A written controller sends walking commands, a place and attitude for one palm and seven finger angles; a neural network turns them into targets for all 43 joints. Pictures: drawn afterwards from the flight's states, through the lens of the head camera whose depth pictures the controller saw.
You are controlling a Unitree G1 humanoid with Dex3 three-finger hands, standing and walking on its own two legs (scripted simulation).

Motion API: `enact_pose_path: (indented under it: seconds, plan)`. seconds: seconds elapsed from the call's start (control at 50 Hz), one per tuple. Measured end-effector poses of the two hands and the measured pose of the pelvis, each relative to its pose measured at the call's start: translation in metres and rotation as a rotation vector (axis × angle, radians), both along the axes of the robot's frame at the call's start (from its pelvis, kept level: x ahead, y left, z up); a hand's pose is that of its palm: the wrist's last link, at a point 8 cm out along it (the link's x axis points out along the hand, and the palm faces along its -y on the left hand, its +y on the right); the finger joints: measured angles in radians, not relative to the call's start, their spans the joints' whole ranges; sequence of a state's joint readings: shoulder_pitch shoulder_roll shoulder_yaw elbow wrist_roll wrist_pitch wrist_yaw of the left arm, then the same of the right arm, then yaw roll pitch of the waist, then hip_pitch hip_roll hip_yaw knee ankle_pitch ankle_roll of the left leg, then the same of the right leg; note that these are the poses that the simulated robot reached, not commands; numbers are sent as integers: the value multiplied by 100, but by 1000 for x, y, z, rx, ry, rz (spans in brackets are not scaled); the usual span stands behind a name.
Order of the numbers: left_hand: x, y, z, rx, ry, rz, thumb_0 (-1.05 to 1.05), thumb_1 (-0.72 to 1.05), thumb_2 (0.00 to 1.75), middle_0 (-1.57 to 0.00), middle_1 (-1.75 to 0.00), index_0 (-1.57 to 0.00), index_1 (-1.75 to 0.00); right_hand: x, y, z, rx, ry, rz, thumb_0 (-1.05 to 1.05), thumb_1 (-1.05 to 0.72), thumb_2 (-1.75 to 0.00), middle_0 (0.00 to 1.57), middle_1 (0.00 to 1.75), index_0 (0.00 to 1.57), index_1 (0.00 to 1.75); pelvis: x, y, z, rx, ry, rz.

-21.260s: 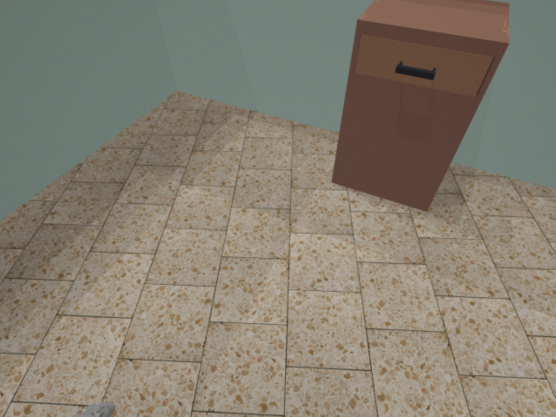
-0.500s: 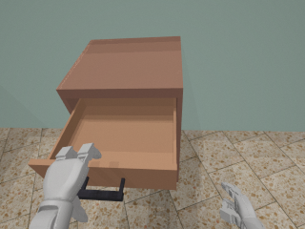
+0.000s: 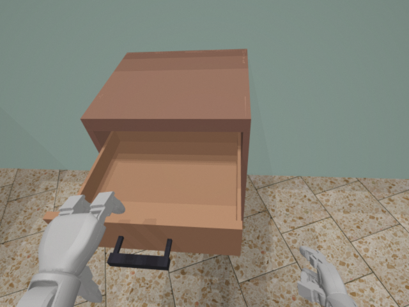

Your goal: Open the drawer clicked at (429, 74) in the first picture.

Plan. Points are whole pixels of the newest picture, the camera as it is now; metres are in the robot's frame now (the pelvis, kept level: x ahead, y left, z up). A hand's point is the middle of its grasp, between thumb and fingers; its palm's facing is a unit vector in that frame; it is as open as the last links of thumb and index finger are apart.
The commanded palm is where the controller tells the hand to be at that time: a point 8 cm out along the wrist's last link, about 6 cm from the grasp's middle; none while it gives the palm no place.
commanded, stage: draw the hand back to the body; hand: left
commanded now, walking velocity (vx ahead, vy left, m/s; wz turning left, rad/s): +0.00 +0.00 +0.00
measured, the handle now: (141, 251) +0.24 +0.21 -0.08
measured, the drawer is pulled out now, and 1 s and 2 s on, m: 0.30 0.30 0.30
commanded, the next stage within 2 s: step back with the hand held close in 1.16 s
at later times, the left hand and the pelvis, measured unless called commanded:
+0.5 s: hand (91, 218) +0.20 +0.21 +0.15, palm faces +0.35 -0.87 -0.35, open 12.6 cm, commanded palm +0.15 +0.26 +0.17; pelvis +0.02 -0.01 +0.01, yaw +2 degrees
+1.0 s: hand (67, 221) +0.18 +0.24 +0.16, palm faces +0.44 -0.80 -0.40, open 8.3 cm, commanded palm +0.13 +0.27 +0.18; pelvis +0.01 -0.01 +0.01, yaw +2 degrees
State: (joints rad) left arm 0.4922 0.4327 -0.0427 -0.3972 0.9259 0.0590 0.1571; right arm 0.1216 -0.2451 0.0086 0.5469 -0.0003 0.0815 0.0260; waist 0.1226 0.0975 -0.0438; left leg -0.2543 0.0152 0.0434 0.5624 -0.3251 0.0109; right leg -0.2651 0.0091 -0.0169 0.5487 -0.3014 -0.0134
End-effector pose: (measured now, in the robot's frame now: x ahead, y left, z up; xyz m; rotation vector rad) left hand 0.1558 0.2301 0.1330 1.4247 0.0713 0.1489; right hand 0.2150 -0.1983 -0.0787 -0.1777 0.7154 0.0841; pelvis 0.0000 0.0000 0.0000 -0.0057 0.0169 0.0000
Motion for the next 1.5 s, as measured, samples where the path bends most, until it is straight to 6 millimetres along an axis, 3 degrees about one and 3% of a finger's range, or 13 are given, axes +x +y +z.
enact_pose_path:
  seconds: [0.18,0.24,0.28,0.38,0.52,0.68,0.9,1.08,1.38,1.5]
  plan:
    - [1,14,10,24,1,17,0,-49,30,-32,-120,-32,-120,-1,6,1,9,6,-1,2,-90,-90,20,30,20,30,0,1,2,-2,-6,3]
    - [1,16,7,-541,-95,67,0,-48,30,-32,-119,-32,-119,-2,7,7,15,-56,-39,2,-90,-90,20,30,20,30,1,2,3,0,-40,15]
    - [0,14,5,-786,-165,80,0,-46,31,-32,-118,-32,-118,-6,7,12,0,-97,-61,2,-90,-90,20,30,20,30,4,1,4,2,-54,20]
    - [1,12,17,-1002,-304,51,0,-36,35,-31,-112,-31,-111,-16,2,17,-40,-124,-71,2,-90,-90,20,30,20,30,12,-3,6,1,-71,34]
    - [5,25,30,-990,-360,48,0,-16,44,-29,-98,-29,-98,-20,-10,12,-60,-91,-81,2,-90,-90,20,30,20,30,16,-6,8,-1,-66,36]
    - [-1,31,34,-952,-343,78,0,11,56,-27,-81,-27,-80,-11,-20,12,-64,-92,-104,2,-90,-90,20,30,20,30,18,-8,9,-2,-55,34]
    - [-12,42,46,-912,-401,114,1,49,72,-24,-56,-24,-56,2,-14,18,-44,-128,-86,2,-90,-90,20,30,20,30,16,-10,9,-1,-64,40]
    - [-17,40,42,-929,-400,127,1,77,84,-22,-38,-22,-38,-1,-10,17,-35,-124,-71,2,-90,-90,20,30,20,30,12,-11,10,0,-71,41]
    - [-15,45,57,-860,-426,64,2,88,89,-21,-31,-21,-30,-21,-21,12,-56,-65,-101,2,-90,-90,20,30,20,30,3,-11,10,-8,-40,42]
    - [-13,43,50,-847,-338,19,2,89,90,-21,-30,-21,-30,-37,-33,10,-96,-7,-160,2,-90,-90,20,30,20,30,-6,-3,9,-5,2,33]
